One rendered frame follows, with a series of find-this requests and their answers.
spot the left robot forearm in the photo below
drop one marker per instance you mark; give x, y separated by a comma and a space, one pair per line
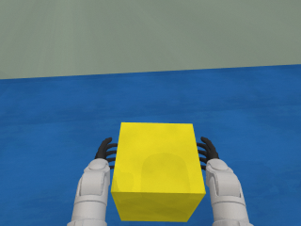
89, 208

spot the right robot hand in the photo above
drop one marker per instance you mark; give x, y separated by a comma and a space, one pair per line
210, 152

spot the right robot forearm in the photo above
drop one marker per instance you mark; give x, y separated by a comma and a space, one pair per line
226, 194

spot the carton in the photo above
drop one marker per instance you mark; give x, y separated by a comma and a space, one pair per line
157, 174

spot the left robot hand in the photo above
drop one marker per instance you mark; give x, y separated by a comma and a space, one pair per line
103, 153

